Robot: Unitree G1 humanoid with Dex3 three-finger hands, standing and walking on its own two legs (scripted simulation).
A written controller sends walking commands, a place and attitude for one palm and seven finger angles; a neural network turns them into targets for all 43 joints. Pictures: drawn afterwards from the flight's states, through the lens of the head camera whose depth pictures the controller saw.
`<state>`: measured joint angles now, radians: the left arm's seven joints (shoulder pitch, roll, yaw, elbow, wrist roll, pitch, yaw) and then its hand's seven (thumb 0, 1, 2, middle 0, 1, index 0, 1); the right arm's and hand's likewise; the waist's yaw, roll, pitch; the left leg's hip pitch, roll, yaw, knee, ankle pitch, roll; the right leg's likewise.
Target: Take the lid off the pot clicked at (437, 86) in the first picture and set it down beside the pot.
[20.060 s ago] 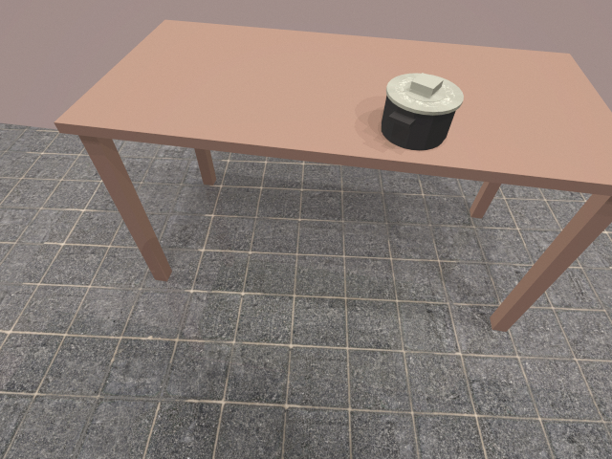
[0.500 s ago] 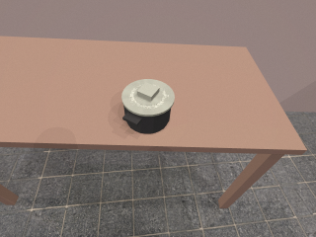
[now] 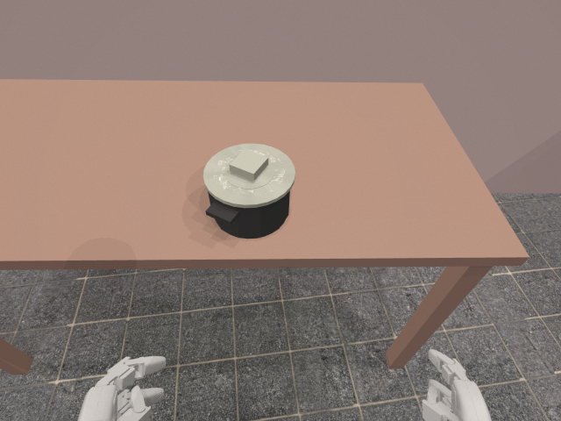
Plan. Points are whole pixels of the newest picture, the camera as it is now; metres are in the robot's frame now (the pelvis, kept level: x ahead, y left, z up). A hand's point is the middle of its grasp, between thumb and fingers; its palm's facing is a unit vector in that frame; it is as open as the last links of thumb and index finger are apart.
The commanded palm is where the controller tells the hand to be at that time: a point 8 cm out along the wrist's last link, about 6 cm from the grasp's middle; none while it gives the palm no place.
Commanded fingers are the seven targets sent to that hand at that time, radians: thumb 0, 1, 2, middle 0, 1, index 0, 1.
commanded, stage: lift the closed hand beside the body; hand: left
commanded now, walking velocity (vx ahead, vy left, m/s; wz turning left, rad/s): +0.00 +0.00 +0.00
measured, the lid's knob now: (249, 164) +0.52 +0.09 +0.07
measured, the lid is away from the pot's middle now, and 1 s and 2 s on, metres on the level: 0.00 0.00 0.00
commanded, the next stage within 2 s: raise the hand higher, near the body in 0.26 s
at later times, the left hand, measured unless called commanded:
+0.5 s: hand (108, 397) +0.15 +0.23 +0.00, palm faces +0.26 -0.89 -0.36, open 3.1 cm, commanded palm +0.10 +0.26 +0.04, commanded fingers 0.00 0.90 0.90 -1.30 -1.50 -1.30 -1.50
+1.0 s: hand (88, 364) +0.17 +0.24 +0.06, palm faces +0.26 -0.90 -0.36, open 3.1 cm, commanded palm +0.13 +0.27 +0.10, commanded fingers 0.00 0.90 0.90 -1.30 -1.50 -1.30 -1.50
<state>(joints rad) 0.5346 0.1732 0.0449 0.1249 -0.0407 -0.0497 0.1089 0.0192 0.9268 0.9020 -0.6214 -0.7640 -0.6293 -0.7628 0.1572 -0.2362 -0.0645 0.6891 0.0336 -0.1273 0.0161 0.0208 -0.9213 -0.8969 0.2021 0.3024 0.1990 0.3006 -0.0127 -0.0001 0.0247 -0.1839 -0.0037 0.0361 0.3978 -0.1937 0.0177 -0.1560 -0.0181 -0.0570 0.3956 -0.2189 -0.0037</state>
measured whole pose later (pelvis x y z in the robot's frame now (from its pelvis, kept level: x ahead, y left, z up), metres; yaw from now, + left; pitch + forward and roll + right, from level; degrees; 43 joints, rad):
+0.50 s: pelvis +0.03 -0.01 +0.00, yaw +0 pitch -2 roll +0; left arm 0.63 0.24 0.15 -0.08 -0.03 -0.04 0.07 0.02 0.90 0.90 -1.28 -1.48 -1.28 -1.48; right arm 0.19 -0.21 -0.01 0.65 0.00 -0.03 -0.02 0.02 -0.91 -0.90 0.21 0.30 0.20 0.30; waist 0.05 0.05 0.05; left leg -0.09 0.01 0.02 0.33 -0.20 0.01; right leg -0.04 0.00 -0.07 0.28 -0.20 -0.01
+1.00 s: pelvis +0.01 +0.01 +0.00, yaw +0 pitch -4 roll -1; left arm 0.62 0.28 0.15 -0.31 -0.02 -0.09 0.08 0.02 0.90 0.90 -1.29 -1.50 -1.30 -1.49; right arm 0.17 -0.21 0.00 0.60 -0.01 -0.08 -0.03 0.01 -0.91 -0.90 0.21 0.30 0.20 0.30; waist 0.07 0.03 0.06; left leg -0.09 0.00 0.04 0.35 -0.20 0.03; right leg -0.03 -0.01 -0.05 0.27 -0.18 0.01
